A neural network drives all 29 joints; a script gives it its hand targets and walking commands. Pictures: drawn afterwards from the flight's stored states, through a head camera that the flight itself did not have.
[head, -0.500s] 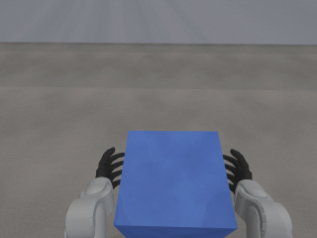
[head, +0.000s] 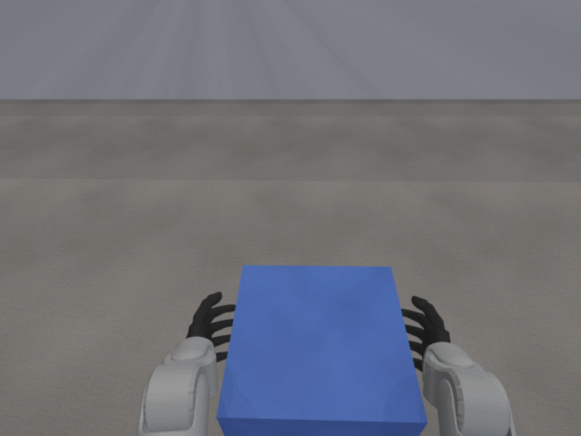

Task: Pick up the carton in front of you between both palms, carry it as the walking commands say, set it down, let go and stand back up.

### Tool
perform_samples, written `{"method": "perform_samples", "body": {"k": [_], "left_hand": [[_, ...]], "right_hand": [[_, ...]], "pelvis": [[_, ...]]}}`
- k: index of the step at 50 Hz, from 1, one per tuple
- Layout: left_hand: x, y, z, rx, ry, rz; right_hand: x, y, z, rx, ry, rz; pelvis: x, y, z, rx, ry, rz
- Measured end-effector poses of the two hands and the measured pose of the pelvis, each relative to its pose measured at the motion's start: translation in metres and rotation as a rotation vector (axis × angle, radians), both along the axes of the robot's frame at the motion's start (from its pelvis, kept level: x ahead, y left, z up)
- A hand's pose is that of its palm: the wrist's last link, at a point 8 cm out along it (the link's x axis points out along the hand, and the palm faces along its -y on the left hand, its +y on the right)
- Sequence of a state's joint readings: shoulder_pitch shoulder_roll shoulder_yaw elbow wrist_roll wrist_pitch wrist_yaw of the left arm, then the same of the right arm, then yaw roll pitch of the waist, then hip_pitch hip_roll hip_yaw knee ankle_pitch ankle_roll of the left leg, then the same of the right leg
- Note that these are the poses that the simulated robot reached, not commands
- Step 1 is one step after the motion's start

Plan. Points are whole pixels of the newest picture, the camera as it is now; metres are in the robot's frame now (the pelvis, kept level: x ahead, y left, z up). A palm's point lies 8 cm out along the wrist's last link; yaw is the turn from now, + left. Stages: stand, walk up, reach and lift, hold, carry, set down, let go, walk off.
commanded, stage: carry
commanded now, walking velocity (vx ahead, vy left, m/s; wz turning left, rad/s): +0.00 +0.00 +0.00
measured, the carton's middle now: (315, 375) +0.25 +0.00 -0.02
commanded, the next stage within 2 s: hold in 1.46 s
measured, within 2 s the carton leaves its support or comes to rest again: neither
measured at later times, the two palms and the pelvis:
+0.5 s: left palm (211, 354) +0.25 +0.14 +0.04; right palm (436, 365) +0.24 -0.16 +0.03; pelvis -0.05 +0.00 +0.00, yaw +0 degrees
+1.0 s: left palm (208, 363) +0.23 +0.14 +0.04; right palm (440, 371) +0.23 -0.16 +0.04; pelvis -0.06 +0.00 +0.00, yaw +0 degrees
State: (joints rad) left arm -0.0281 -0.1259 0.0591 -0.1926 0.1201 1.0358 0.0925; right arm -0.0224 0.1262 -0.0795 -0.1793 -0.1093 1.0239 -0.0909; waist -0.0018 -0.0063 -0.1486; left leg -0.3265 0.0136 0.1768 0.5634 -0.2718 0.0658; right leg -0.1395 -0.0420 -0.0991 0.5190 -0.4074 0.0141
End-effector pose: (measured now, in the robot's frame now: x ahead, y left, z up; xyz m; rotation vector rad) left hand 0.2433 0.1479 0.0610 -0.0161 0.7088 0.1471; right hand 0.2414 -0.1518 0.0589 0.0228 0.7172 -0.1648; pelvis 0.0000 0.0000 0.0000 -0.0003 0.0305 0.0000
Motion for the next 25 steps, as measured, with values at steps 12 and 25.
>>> {"method": "perform_samples", "body": {"k": [12,25], "left_hand": [[0.005,-0.006,-0.013,0.055,-0.023,-0.049],[0.005,-0.008,-0.022,0.052,-0.063,-0.055]], "right_hand": [[0.003,-0.005,-0.014,-0.042,-0.022,0.019],[-0.001,-0.008,-0.025,-0.049,-0.061,0.019]], "pelvis": [[-0.026,-0.003,0.002,-0.004,-0.009,-0.002],[-0.046,-0.004,0.002,-0.009,-0.021,-0.004]]}}
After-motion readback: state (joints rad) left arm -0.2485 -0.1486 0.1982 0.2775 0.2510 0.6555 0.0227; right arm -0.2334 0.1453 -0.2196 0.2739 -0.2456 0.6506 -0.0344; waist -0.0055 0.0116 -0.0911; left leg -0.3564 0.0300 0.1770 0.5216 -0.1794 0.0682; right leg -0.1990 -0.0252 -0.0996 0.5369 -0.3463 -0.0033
